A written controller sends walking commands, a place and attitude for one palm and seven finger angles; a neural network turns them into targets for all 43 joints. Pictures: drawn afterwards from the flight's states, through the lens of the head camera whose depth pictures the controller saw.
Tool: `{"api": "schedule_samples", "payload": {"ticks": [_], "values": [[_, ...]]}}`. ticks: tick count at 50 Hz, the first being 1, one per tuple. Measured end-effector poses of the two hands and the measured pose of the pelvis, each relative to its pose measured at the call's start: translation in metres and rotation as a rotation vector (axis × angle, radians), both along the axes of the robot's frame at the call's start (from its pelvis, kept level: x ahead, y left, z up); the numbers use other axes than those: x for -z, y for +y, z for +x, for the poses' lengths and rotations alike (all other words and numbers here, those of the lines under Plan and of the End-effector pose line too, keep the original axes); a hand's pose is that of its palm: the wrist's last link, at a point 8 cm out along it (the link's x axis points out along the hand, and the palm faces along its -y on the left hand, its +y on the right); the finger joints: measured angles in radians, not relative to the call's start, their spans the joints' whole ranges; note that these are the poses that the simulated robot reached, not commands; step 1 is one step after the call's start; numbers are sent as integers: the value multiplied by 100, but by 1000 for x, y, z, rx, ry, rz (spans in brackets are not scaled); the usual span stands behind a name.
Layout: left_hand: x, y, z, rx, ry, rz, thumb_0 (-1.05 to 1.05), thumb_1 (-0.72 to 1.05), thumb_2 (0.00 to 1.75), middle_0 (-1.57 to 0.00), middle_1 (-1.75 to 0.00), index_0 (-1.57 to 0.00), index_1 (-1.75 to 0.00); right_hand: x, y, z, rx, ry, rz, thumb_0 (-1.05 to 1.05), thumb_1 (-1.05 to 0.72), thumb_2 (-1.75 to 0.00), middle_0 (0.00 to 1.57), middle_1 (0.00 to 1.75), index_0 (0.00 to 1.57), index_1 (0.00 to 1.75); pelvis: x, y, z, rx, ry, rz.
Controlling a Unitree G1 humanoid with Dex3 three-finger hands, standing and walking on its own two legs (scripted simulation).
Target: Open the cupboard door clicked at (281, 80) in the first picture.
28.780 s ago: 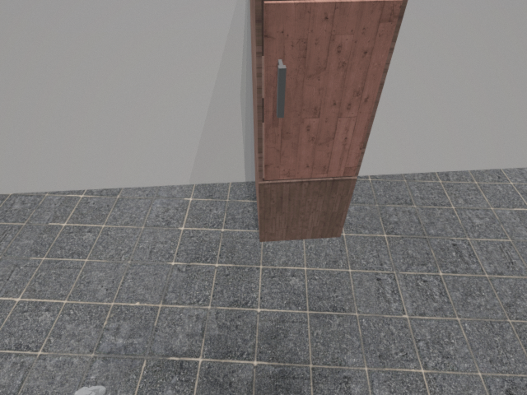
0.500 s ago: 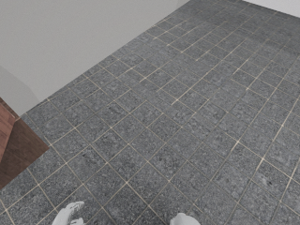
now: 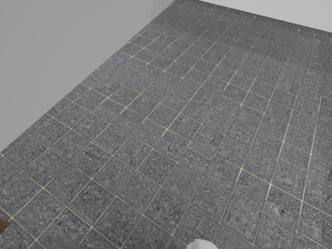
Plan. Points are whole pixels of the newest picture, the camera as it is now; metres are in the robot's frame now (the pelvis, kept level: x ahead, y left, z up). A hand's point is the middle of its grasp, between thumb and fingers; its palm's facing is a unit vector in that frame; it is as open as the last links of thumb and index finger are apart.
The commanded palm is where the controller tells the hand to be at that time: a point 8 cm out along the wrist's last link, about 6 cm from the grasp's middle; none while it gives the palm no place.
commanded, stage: walk to a spot facing it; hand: left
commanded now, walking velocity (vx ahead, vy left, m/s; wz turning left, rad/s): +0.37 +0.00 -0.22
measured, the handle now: out of the picture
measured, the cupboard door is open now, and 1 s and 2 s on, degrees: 45 45 45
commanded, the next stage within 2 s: turn to face it in 0.86 s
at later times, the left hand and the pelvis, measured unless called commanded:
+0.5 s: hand (115, 217) +0.23 +0.16 -0.19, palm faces -0.01 -0.99 -0.16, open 7.3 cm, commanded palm none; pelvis +0.24 -0.03 -0.01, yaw -5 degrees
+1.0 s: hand (147, 130) +0.54 +0.09 -0.17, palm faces -0.04 -0.98 -0.20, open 7.2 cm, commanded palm none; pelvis +0.47 -0.09 +0.00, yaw -4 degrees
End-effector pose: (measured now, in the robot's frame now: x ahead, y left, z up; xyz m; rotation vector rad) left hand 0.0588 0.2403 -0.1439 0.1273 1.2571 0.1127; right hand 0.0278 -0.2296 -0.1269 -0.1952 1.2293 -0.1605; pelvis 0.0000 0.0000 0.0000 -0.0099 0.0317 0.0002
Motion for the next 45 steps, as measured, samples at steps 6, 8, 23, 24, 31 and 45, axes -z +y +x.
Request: {"api": "schedule_samples", "payload": {"ticks": [6,8,23,24,31,45], "values": [[-12,-25,105,91,-95,9,1,91,90,-19,-30,-20,-29,8,-17,-29,101,220,34,0,-92,-89,20,30,20,30,0,-17,55,33,-6,1],[-7,-34,137,110,-138,25,0,91,90,-19,-30,-20,-29,18,-25,-33,131,282,48,0,-92,-89,20,30,20,30,11,-28,77,30,-14,19],[8,-37,161,2,132,9,0,93,90,-20,-30,-20,-30,4,-41,230,68,-23,26,1,-91,-90,20,30,19,30,4,-32,218,65,-23,-10],[13,-34,163,-3,153,4,0,92,90,-20,-30,-20,-30,7,-39,250,59,-58,19,1,-91,-90,20,30,19,30,9,-28,230,76,-24,-18],[10,-31,248,41,149,14,1,92,90,-19,-30,-20,-29,5,-32,298,105,-82,7,0,-93,-89,20,30,20,30,5,-28,291,104,-28,8],[-5,-98,473,109,-141,47,0,91,90,-19,-30,-20,-29,33,-86,318,193,279,69,1,-92,-89,20,30,20,30,15,-84,421,89,-43,8]]}}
